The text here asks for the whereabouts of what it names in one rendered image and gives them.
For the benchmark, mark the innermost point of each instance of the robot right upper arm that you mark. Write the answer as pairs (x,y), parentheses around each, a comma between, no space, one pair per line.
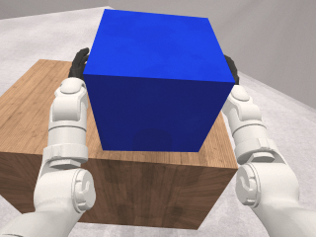
(271,190)

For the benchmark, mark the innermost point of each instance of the robot left upper arm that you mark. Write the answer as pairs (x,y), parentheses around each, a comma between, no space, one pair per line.
(61,197)

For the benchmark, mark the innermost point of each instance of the robot left forearm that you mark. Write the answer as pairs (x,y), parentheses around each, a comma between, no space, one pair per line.
(67,127)

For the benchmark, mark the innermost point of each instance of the carton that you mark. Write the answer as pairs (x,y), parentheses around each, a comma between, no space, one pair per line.
(156,82)

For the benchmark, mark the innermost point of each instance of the robot right forearm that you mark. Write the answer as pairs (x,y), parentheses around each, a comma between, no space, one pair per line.
(248,129)

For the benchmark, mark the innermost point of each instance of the right robot hand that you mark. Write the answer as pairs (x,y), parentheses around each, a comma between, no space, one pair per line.
(232,68)

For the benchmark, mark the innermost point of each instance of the pedestal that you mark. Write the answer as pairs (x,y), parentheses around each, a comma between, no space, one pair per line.
(163,189)

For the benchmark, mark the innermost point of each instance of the left robot hand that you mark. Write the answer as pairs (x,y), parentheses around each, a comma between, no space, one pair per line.
(78,64)

